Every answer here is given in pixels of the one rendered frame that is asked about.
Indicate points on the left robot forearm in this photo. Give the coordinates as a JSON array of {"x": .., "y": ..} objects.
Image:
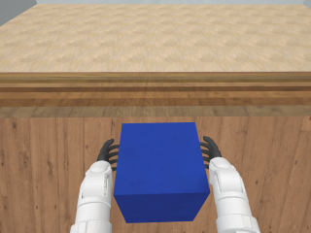
[{"x": 95, "y": 199}]

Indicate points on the carton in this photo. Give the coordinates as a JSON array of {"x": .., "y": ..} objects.
[{"x": 160, "y": 176}]

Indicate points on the right robot forearm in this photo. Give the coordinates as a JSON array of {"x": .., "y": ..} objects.
[{"x": 233, "y": 209}]

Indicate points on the right robot hand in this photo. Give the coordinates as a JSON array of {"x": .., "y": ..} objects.
[{"x": 212, "y": 150}]

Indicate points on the left robot hand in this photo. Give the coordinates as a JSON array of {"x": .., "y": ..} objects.
[{"x": 104, "y": 154}]

